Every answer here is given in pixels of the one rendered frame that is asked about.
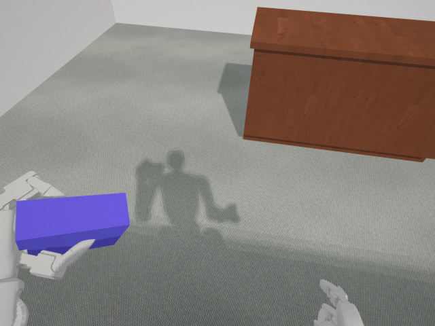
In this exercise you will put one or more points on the table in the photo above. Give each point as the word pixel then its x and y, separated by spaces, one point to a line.
pixel 343 82

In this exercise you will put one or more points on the sponge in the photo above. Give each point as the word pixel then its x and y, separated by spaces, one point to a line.
pixel 57 224

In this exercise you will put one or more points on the right robot hand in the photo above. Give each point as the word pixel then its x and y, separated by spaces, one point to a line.
pixel 346 314

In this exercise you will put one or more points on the robot left forearm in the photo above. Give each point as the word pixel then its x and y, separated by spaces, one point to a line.
pixel 13 311

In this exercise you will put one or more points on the left robot hand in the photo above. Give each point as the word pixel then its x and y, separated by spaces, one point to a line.
pixel 46 264

